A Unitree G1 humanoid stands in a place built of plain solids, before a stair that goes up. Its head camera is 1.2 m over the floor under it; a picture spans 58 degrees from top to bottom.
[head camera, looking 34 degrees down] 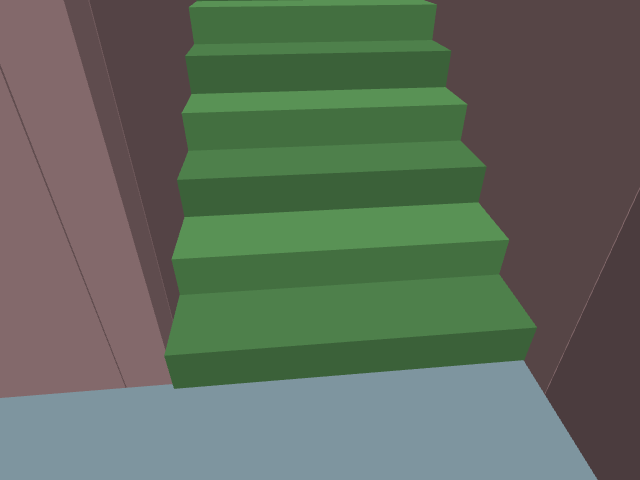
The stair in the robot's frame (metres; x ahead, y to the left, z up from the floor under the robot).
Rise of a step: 0.16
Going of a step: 0.28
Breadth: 1.20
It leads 6 degrees to the left of straight ahead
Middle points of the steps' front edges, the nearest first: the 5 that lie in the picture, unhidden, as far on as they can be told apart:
0.96 -0.12 0.16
1.24 -0.09 0.33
1.52 -0.06 0.49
1.80 -0.04 0.65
2.08 -0.01 0.81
